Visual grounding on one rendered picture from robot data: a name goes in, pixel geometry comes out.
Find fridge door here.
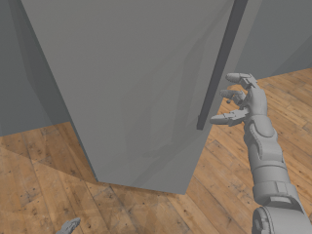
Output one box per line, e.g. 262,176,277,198
20,0,262,195

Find robot right hand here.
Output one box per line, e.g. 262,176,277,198
210,73,268,127

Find right robot upper arm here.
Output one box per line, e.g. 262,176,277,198
252,206,312,234

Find robot right forearm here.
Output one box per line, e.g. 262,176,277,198
243,115,312,228

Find handle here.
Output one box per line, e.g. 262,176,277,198
196,0,249,131

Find robot left hand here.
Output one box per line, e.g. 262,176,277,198
56,217,81,234

